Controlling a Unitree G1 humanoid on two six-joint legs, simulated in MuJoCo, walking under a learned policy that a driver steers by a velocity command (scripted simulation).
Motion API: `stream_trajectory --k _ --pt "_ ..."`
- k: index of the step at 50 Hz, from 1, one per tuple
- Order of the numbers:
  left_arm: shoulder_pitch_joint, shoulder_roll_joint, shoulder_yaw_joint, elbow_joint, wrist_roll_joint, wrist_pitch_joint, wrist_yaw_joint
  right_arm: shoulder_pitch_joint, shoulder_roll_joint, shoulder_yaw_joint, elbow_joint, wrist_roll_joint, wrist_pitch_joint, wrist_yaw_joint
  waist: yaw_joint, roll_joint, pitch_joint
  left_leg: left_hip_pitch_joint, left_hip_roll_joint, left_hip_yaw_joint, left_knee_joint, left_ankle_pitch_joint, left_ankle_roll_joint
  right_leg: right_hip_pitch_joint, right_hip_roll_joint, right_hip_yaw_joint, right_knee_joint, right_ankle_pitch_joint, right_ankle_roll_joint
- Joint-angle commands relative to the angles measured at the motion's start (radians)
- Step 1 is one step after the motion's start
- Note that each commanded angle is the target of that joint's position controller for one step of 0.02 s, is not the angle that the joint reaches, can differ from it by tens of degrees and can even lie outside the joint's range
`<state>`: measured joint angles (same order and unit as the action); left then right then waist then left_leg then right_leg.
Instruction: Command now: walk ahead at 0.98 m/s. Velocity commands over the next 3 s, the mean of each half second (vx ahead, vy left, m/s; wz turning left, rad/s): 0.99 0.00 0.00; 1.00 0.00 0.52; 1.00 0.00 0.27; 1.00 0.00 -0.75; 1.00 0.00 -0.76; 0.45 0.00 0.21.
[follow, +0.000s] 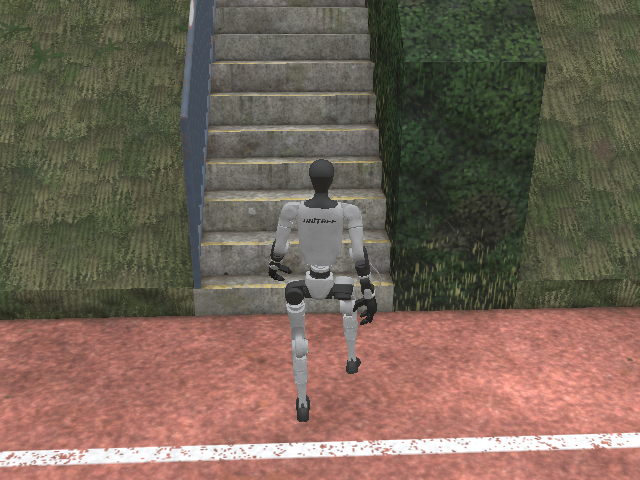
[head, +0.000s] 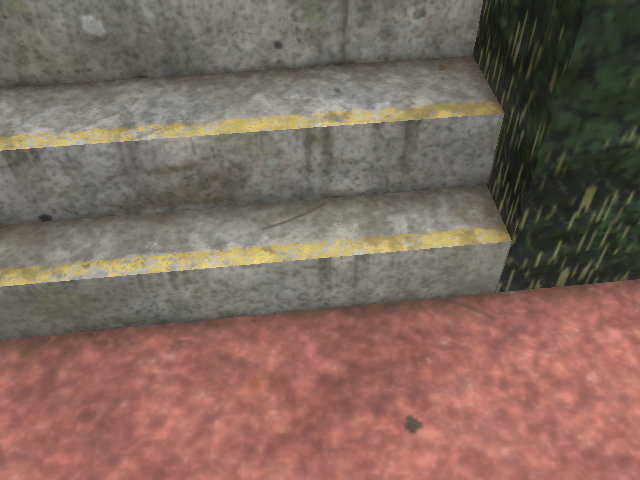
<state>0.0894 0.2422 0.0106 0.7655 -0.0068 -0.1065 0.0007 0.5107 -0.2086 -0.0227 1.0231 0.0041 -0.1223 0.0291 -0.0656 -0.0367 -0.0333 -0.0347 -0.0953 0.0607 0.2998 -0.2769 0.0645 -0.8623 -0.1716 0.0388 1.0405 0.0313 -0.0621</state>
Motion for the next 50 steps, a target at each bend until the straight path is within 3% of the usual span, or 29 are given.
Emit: stream_trajectory --k 1,5,7,9,10,11,12,13,14,15,16,20,24,27,30,33,34,35,36,37,38,39,40,41,44,46,48,49,50 --pt "-0.094 0.028 -0.002 -0.067 -0.004 -0.02 -0.015 -0.064 -0.134 -0.012 -0.089 0.015 -0.032 -0.023 0.03 0.024 0.17 -0.261 0.225 -0.124 -0.257 0.164 0.14 0.176 0.025 -0.053 -0.26 0.233 0.015" --pt "-0.241 0.035 -0.002 -0.127 -0.025 -0.035 -0.053 0.024 -0.168 -0.015 -0.067 0.019 -0.001 -0.037 -0.011 0.037 0.222 0.024 0.291 -0.094 -0.252 0.277 0.124 0.15 0.08 -0.07 -0.514 0.205 0.002" --pt "-0.22 0.069 0.013 -0.145 -0.028 -0.039 -0.066 0.019 -0.195 -0.021 -0.07 0.002 0.019 -0.038 0.027 0.087 0.177 0.168 0.324 -0.082 -0.143 0.644 0.106 0.193 0.138 -0.105 -0.545 0.083 -0.027" --pt "-0.015 0.148 0.05 -0.116 -0.043 -0.027 -0.055 -0.003 -0.229 -0.03 -0.069 -0.038 0.044 -0.037 0.156 0.189 0.014 0.266 0.336 -0.071 0.133 1.137 0.089 0.399 0.21 -0.138 -0.481 -0.074 -0.074" --pt "0.226 0.195 0.073 -0.054 -0.046 -0.015 -0.041 -0.06 -0.226 -0.027 -0.085 -0.047 0.056 -0.037 0.283 0.209 -0.108 0.137 0.307 -0.036 0.419 1.185 0.063 0.697 0.205 -0.129 -0.467 -0.089 -0.104" --pt "0.447 0.288 0.091 0.005 -0.028 0.001 -0.02 -0.059 -0.159 -0.006 -0.129 -0.061 0.047 -0.039 0.317 0.053 -0.294 -0.18 0.243 -0.045 0.804 0.825 0.056 1.101 -0.01 0.16 -0.388 -0.259 -0.133" --pt "0.482 0.308 0.1 0.027 -0.008 -0.01 -0.03 0.112 0.035 0.043 -0.124 -0.004 0.004 -0.012 0.176 -0.376 -0.473 -0.587 0.011 -0.161 1.186 -0.1 -0.002 1.434 -0.217 0.774 -0.653 -0.772 -0.328" --pt "0.465 0.184 0.076 0.048 0.007 -0.013 -0.025 0.001 -0.111 0.014 -0.133 0.046 -0.034 -0.009 0.226 -0.251 -0.373 -0.707 0.075 -0.254 1.216 -0.119 0.057 1.392 -0.173 0.856 -0.803 -0.866 -0.251" --pt "0.401 0.133 0.064 0.043 0.016 -0.016 -0.022 -0.169 -0.162 0.002 -0.189 0.078 -0.046 -0.01 0.221 -0.158 -0.195 -0.758 0.12 -0.219 1.205 -0.085 0.074 1.245 -0.149 0.649 -0.787 -0.69 -0.209" --pt "0.323 0.125 0.059 0.043 0.025 -0.027 -0.032 -0.255 -0.136 0.012 -0.227 0.059 -0.049 -0.015 0.175 0.041 -0.094 -0.721 0.161 -0.201 1.133 -0.038 0.075 1.048 -0.114 0.527 -0.811 -0.495 -0.192" --pt "0.257 0.099 0.05 0.042 0.031 -0.039 -0.039 -0.28 -0.122 0.006 -0.234 0.033 -0.041 -0.017 0.121 0.084 -0.048 -0.668 0.202 -0.199 1.058 0.007 0.07 0.899 -0.073 0.422 -0.821 -0.393 -0.186" --pt "0.195 0.08 0.034 0.077 -0.004 -0.034 -0.048 -0.215 -0.074 0.014 -0.234 0.013 0.02 -0.012 0.003 0.019 0.076 -0.639 0.288 -0.173 0.952 0.04 0.014 0.628 -0.015 0.239 -0.921 -0.327 -0.187" --pt "0.269 0.104 0.034 0.095 0.003 -0.046 -0.023 -0.429 -0.102 0.018 -0.321 -0.012 0.01 -0.025 0.063 0.023 0.147 -0.681 0.267 -0.095 0.65 0.323 -0.039 0.573 0.05 0.055 -0.966 -0.074 -0.16" --pt "0.359 0.132 0.035 0.112 -0.013 -0.056 -0.009 -0.574 -0.091 0.024 -0.365 0.003 -0.012 -0.011 0.123 0.039 0.163 -0.552 0.199 -0.033 0.359 0.53 -0.038 0.611 0.066 -0.004 -1.004 -0.037 -0.127" --pt "0.365 0.164 0.032 0.132 0.011 -0.034 -0.004 -0.555 -0.108 0.013 -0.372 0.023 -0.007 0.001 0.095 -0.047 0.117 -0.545 0.141 0.002 0.332 0.466 -0.002 0.864 0.011 -0.093 -0.923 0.292 -0.089" --pt "0.279 0.165 0.019 0.125 0.073 0.015 0.011 -0.363 -0.187 -0.028 -0.367 0.023 0.009 0.009 -0.066 -0.171 -0.022 -0.481 0.068 0.071 0.499 0.146 0.1 1.068 -0.06 -0.142 -0.534 1.155 -0.031" --pt "0.181 0.186 0.021 0.092 0.087 0.018 0.024 -0.138 -0.24 -0.061 -0.307 0.021 0.009 0.002 -0.175 -0.172 -0.113 -0.227 0.05 0.07 0.453 0.217 0.12 0.972 -0.052 -0.141 -0.311 1.286 -0.026" --pt "0.044 0.229 0.033 0.048 0.065 0.014 0.028 0.173 -0.268 -0.084 -0.189 0.005 0.009 -0.003 -0.329 -0.06 -0.173 0.119 0.078 0.003 0.218 0.428 0.146 0.754 0.038 -0.173 0.079 1.048 0.007" --pt "-0.012 0.025 -0.017 -0.005 0.074 -0.034 0.008 0.232 -0.256 -0.061 -0.076 -0.012 0.024 -0.002 -0.208 0.349 -0.016 0.271 0.159 -0.207 0.246 0.596 0.099 0.273 0.242 -0.106 0.56 -0.395 0.026" --pt "0.218 -0.054 -0.056 -0.046 0.017 -0.087 -0.031 0.056 -0.203 -0.029 -0.159 -0.049 0.021 0.001 0.027 0.463 -0.143 0.424 0.31 -0.646 0.216 0.586 0.263 -0.014 0.266 0.072 0.71 -0.567 -0.014" --pt "0.178 0.041 -0.041 -0.056 0.002 -0.111 -0.041 0.044 -0.175 -0.05 -0.178 -0.053 0.037 -0.009 -0.033 0.358 -0.184 0.477 0.354 -0.825 0.017 0.25 0.349 -0.145 0.258 0.076 0.837 -0.474 -0.022" --pt "0.121 0.057 -0.037 -0.079 -0.007 -0.116 -0.041 0.049 -0.162 -0.049 -0.168 -0.044 0.044 -0.01 -0.024 0.151 -0.121 0.398 0.356 -0.8 -0.025 0.146 0.35 -0.222 0.233 0.051 0.918 -0.424 -0.024" --pt "0.086 0.003 -0.052 -0.109 0.019 -0.103 -0.037 -0.013 -0.166 -0.044 -0.17 -0.033 0.051 -0.006 0.03 -0.048 -0.078 0.219 0.343 -0.75 -0.002 0.116 0.306 -0.237 0.195 0.036 0.982 -0.399 -0.016" --pt "0.065 -0.037 -0.066 -0.146 0.04 -0.083 -0.038 -0.071 -0.147 -0.024 -0.184 -0.032 0.051 -0.007 0.087 -0.099 -0.036 0.026 0.324 -0.708 0.012 0.148 0.285 -0.242 0.178 0.035 1.058 -0.394 0.0" --pt "0.049 -0.096 -0.109 -0.275 0.049 -0.028 -0.049 -0.272 -0.106 0.016 -0.215 -0.029 0.073 -0.029 0.226 0.033 0.13 -0.561 0.154 -0.41 -0.043 0.221 0.188 -0.161 0.14 -0.059 0.996 -0.378 0.043" --pt "-0.118 -0.145 -0.139 -0.37 0.049 -0.018 -0.036 -0.144 -0.102 0.027 -0.166 -0.019 0.055 -0.037 0.151 0.134 0.118 -0.499 0.184 -0.486 -0.064 0.32 0.209 -0.346 0.157 -0.111 1.331 -0.497 0.068" --pt "-0.318 -0.181 -0.177 -0.493 0.07 -0.034 -0.023 -0.043 -0.12 0.019 -0.128 0.037 0.065 -0.042 0.103 0.007 0.118 -0.431 0.124 -0.475 -0.072 0.199 0.135 -0.397 0.116 -0.138 0.933 -0.497 0.063" --pt "-0.331 -0.218 -0.197 -0.509 0.109 -0.027 -0.012 -0.029 -0.136 0.007 -0.128 0.028 0.094 -0.062 0.104 -0.011 -0.032 -0.522 0.147 -0.462 -0.175 0.445 0.16 -0.055 0.131 -0.207 0.762 -0.426 0.068" --pt "-0.333 -0.162 -0.183 -0.534 0.107 -0.033 0.005 -0.056 -0.158 0.003 -0.152 0.039 0.112 -0.086 0.137 0.003 -0.125 -0.583 0.119 -0.362 -0.186 0.88 0.144 0.307 0.18 -0.261 0.435 -0.49 0.065"
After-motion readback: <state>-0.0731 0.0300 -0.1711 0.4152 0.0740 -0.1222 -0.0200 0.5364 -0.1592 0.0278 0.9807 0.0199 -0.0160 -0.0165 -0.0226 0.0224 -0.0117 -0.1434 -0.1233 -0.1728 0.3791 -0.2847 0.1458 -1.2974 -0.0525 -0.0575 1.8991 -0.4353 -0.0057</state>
